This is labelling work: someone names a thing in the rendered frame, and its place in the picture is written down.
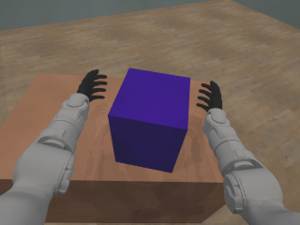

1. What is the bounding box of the right robot hand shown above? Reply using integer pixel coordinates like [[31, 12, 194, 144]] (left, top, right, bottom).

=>
[[196, 81, 223, 112]]

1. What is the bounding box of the carton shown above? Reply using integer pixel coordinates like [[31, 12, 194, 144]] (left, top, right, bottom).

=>
[[108, 68, 190, 173]]

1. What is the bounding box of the left robot hand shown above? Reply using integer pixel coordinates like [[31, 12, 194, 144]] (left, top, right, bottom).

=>
[[77, 69, 108, 102]]

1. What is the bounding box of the pedestal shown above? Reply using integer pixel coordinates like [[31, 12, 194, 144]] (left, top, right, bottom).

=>
[[0, 73, 228, 223]]

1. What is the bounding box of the robot right upper arm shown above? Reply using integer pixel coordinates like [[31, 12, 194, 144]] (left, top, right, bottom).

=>
[[223, 168, 300, 225]]

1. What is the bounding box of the left robot forearm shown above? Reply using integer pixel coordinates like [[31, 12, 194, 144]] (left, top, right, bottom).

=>
[[12, 93, 90, 185]]

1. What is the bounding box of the right robot forearm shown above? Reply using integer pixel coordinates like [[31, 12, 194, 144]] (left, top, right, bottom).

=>
[[202, 108, 284, 204]]

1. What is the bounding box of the robot left upper arm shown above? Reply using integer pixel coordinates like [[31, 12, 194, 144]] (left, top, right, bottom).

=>
[[0, 142, 76, 225]]

